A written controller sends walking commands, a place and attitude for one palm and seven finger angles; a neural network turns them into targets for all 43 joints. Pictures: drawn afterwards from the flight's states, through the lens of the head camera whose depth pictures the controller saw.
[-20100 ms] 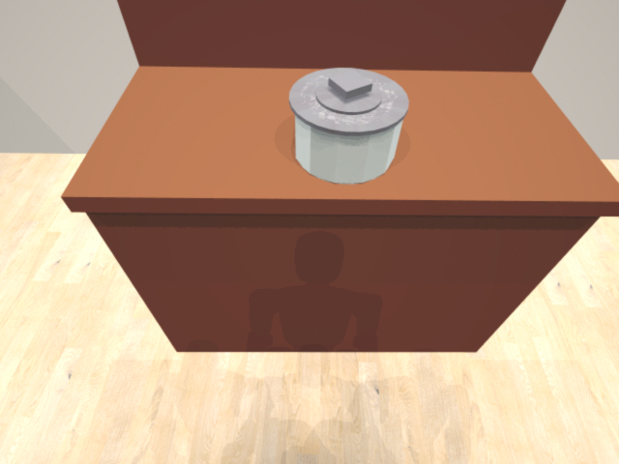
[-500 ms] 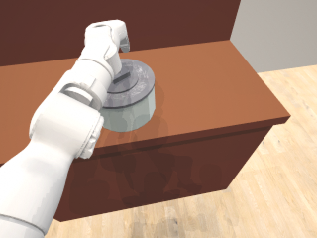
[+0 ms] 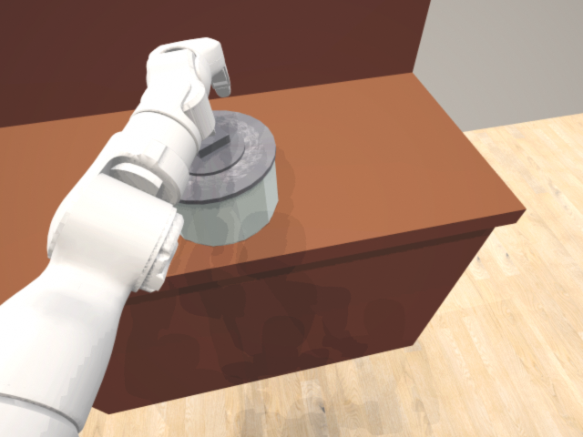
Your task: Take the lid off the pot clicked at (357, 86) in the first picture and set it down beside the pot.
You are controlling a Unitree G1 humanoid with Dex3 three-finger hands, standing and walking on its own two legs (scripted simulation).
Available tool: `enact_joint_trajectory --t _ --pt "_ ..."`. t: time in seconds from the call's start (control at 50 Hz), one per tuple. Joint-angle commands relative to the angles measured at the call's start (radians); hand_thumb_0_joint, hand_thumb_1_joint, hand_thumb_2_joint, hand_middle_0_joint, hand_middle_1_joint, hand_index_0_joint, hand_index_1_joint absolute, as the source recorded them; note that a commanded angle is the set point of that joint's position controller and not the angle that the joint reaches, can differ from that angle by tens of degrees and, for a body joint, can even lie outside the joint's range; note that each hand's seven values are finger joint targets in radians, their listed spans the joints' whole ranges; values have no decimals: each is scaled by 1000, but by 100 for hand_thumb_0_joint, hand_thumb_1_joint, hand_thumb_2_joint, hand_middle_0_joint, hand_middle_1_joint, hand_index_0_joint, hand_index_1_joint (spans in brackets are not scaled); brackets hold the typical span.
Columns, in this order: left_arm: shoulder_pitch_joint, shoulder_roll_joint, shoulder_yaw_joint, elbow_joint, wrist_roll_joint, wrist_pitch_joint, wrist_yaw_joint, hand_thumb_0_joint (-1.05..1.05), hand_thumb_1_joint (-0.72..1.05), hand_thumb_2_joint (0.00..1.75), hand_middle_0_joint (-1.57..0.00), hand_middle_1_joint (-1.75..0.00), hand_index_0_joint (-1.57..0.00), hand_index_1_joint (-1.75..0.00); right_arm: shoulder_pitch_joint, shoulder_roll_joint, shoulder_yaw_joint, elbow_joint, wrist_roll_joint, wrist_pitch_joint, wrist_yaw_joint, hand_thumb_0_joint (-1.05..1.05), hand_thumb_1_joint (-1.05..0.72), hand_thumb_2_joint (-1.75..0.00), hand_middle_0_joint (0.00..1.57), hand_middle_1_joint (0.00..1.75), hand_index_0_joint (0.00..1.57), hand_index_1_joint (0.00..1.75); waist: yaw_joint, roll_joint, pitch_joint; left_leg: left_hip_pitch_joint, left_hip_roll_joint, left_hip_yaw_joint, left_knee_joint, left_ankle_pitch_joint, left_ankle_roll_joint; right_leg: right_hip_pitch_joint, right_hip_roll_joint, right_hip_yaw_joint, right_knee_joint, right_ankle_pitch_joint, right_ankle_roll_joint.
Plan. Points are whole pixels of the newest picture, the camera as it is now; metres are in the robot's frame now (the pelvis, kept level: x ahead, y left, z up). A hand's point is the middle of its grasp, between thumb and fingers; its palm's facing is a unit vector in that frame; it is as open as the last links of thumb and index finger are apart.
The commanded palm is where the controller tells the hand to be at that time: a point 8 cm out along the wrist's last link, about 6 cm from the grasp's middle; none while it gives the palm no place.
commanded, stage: move the open hand above the knob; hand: left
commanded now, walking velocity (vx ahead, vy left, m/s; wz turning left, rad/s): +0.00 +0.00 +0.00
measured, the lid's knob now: (204, 138) +0.52 +0.09 +0.14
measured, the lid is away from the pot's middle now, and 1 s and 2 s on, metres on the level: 0.00 0.00 0.00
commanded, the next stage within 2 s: lower the open fingers around the knob in 1.20 s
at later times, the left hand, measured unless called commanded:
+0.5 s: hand (204, 107) +0.50 +0.07 +0.21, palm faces -0.28 -0.09 -0.96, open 10.3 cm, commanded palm +0.50 +0.07 +0.26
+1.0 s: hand (200, 113) +0.49 +0.07 +0.21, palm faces -0.28 -0.09 -0.96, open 10.3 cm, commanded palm +0.49 +0.07 +0.26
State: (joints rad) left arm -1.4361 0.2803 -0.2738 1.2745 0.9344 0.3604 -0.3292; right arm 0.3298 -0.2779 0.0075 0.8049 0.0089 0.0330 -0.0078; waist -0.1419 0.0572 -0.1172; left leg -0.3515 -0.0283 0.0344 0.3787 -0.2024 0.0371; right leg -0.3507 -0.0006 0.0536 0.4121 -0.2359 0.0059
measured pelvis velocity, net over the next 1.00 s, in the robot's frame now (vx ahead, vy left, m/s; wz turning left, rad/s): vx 0.00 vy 0.00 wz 0.01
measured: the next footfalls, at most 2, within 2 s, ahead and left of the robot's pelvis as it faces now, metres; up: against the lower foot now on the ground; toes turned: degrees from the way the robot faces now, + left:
none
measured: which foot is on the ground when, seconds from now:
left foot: down 0.00-1.00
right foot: down 0.00-1.00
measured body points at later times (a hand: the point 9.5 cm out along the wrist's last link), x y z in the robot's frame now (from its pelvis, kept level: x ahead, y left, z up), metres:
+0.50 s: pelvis +0.00 +0.00 +0.00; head +0.04 -0.02 +0.45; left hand +0.51 +0.07 +0.26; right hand +0.03 -0.26 -0.14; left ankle -0.02 +0.10 -0.74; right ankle -0.03 -0.13 -0.74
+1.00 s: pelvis +0.00 +0.00 +0.00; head +0.02 -0.02 +0.45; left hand +0.50 +0.08 +0.26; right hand +0.04 -0.26 -0.14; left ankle -0.02 +0.10 -0.74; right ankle -0.03 -0.13 -0.74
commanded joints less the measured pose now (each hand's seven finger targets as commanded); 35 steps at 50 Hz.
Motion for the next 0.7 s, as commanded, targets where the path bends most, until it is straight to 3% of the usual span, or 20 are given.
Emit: enact_joint_trajectory --t 0.0,0.02,0.06,0.1,0.14,0.18,0.2,0.24,0.3,0.36,0.42,0.46,0.5,0.52,0.56,0.6,0.64,0.68 --pt "-543 152 -11 -135 28 17 39 0 -22 119 -79 -8 -79 -8 22 -132 -43 -77 5 -16 -3 0 -90 -90 20 30 20 30 -13 -124 -346 230 -22 -7 36 389 51 91 58 -50 -18 390 -23" --pt "-551 163 2 -137 19 26 40 0 -22 119 -79 -8 -79 -8 23 -138 -42 -75 7 -12 -3 0 -90 -90 20 30 20 30 -19 -140 -319 209 -25 -5 28 354 51 89 59 -52 -23 380 -23" --pt "-637 185 6 -199 7 18 40 0 -22 119 -79 -8 -79 -8 12 -136 -37 -83 8 -16 -7 0 -90 -90 20 30 20 30 -25 -111 -356 216 -31 -9 24 326 54 104 55 -43 -21 376 -24" --pt "-671 184 -7 -227 21 0 35 0 -22 119 -79 -8 -79 -8 19 -131 -41 -84 4 -20 -11 0 -90 -90 20 30 20 30 -34 -94 -390 254 -26 -16 35 351 59 93 53 -39 -19 381 -24" --pt "-635 170 -12 -173 35 7 38 0 -22 119 -79 -8 -79 -8 28 -132 -41 -74 6 -18 -13 0 -90 -90 20 30 20 30 -38 -111 -364 245 -22 -18 33 351 54 75 56 -45 -20 363 -25" --pt "-622 166 -4 -179 25 2 38 0 -22 119 -79 -8 -79 -8 32 -132 -43 -75 1 -18 -10 0 -90 -90 20 30 20 30 -23 -88 -390 260 -21 -22 38 388 49 78 56 -48 -18 375 -27" --pt "-620 168 -3 -161 26 5 40 0 -22 119 -79 -8 -79 -8 30 -134 -42 -71 4 -15 -9 0 -90 -90 20 30 20 30 -33 -101 -371 255 -18 -21 37 384 49 68 57 -48 -17 370 -26" --pt "-614 179 8 -154 24 12 44 0 -22 119 -79 -8 -79 -8 29 -135 -40 -71 3 -15 -9 0 -90 -90 20 30 20 30 -29 -107 -373 241 -23 -16 34 370 50 84 57 -46 -17 378 -25" --pt "-644 167 -7 -216 28 -5 43 0 -22 119 -79 -8 -79 -8 23 -128 -43 -83 2 -18 -5 0 -90 -90 20 30 20 30 -21 -80 -436 288 -17 -25 47 451 49 90 55 -45 -7 406 -25" --pt "-593 135 -14 -136 28 20 50 0 -22 119 -79 -8 -79 -8 26 -132 -43 -70 5 -12 -2 0 -90 -90 20 30 20 30 -28 -114 -359 256 -16 -22 44 417 46 55 62 -54 -14 371 -24" --pt "-636 202 28 -221 14 11 49 0 -22 119 -79 -8 -79 -8 20 -129 -41 -87 -1 -15 -5 0 -90 -90 20 30 20 30 -8 -105 -442 260 -27 -13 43 435 52 135 54 -42 -6 434 -24" --pt "-616 158 -9 -217 33 11 47 0 -22 119 -79 -8 -79 -8 20 -122 -42 -87 3 -18 -1 0 -90 -90 20 30 20 30 -8 -90 -435 284 -19 -20 52 490 49 108 56 -46 0 435 -24" --pt "-586 158 0 -176 31 22 47 0 -22 119 -79 -8 -79 -8 22 -128 -42 -78 1 -10 0 0 -90 -90 20 30 20 30 -15 -125 -374 253 -18 -15 43 448 49 95 59 -52 -10 414 -23" --pt "-535 174 20 -127 22 36 46 0 -22 119 -79 -8 -79 -8 16 -132 -40 -79 3 -6 -2 0 -90 -90 20 30 20 30 -4 -158 -345 214 -24 -9 33 396 49 109 59 -53 -14 399 -23" --pt "-580 161 5 -175 9 38 44 0 -22 119 -79 -8 -79 -8 3 -130 -34 -87 6 -5 -5 0 -90 -90 20 30 20 30 -12 -141 -353 212 -29 -4 27 368 53 118 55 -48 -14 405 -23" --pt "-656 165 -7 -273 17 9 41 0 -22 119 -79 -8 -79 -8 3 -121 -39 -98 2 -15 -4 0 -90 -90 20 30 20 30 -10 -89 -431 274 -24 -15 39 425 54 122 52 -41 -7 419 -24" --pt "-584 181 8 -206 30 16 39 0 -22 119 -79 -8 -79 -8 11 -123 -41 -91 1 -14 -8 0 -90 -90 20 30 20 30 -5 -132 -401 256 -24 -11 40 423 54 126 55 -44 -10 417 -23" --pt "-570 187 20 -197 20 25 40 0 -22 119 -79 -8 -79 -8 8 -127 -38 -91 0 -8 -7 0 -90 -90 20 30 20 30 2 -137 -373 221 -28 -4 25 373 51 138 52 -45 -18 404 -25"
